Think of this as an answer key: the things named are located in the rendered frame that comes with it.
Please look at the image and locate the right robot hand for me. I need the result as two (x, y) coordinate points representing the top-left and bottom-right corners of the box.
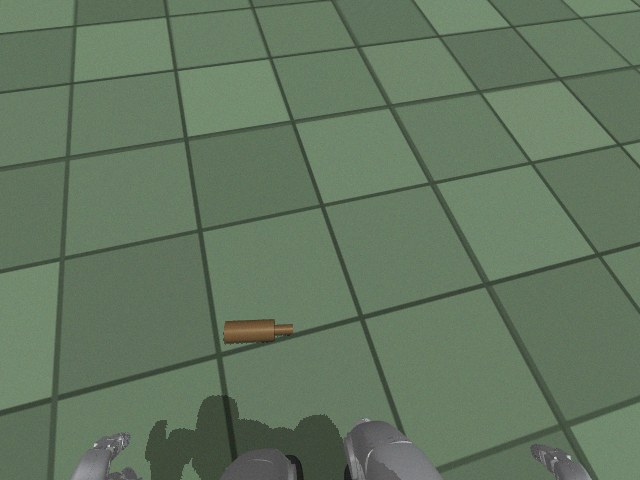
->
(530, 444), (592, 480)

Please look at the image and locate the left robot hand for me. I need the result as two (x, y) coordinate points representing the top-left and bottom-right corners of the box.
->
(70, 433), (143, 480)

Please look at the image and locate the bottle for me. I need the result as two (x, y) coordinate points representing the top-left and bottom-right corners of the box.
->
(224, 319), (293, 343)

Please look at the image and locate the left robot foot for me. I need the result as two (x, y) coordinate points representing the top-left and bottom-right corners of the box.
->
(285, 455), (304, 480)

